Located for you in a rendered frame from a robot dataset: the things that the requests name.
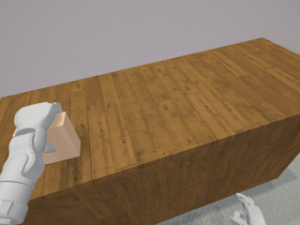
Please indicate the robot left forearm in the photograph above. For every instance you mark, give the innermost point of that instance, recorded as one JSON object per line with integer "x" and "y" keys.
{"x": 20, "y": 173}

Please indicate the robot right hand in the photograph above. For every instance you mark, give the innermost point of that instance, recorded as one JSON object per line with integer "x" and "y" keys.
{"x": 253, "y": 215}

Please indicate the table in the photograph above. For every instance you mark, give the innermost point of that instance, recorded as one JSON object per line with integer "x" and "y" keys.
{"x": 162, "y": 139}

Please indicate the sponge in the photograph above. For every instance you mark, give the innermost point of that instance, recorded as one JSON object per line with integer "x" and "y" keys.
{"x": 63, "y": 137}

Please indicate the robot left hand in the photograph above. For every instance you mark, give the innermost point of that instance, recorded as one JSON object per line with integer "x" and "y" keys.
{"x": 40, "y": 115}

